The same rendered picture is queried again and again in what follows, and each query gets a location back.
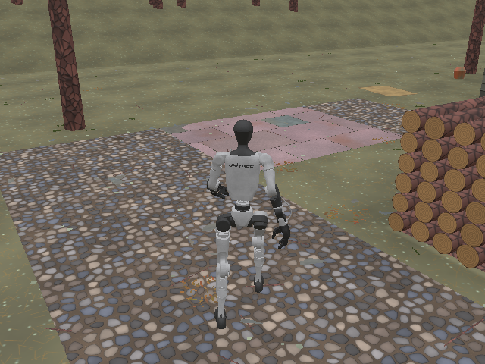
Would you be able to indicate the robot right upper arm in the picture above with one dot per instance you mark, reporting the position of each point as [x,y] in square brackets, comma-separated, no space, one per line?
[269,174]

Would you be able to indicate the robot left hand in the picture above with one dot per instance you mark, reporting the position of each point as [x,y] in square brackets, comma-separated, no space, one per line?
[222,190]

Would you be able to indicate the robot head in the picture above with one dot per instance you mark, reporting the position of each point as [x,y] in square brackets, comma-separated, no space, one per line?
[243,130]

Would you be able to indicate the right robot forearm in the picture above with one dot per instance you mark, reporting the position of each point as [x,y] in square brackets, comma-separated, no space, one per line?
[278,208]

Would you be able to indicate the robot right hand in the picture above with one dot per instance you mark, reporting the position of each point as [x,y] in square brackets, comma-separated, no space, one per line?
[286,235]

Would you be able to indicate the left robot foot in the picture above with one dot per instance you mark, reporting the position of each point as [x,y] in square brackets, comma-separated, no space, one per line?
[221,322]

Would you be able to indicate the left robot forearm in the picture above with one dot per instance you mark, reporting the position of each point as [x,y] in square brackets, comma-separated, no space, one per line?
[213,191]

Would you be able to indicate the robot left upper arm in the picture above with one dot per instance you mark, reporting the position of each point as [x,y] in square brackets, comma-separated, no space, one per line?
[216,166]

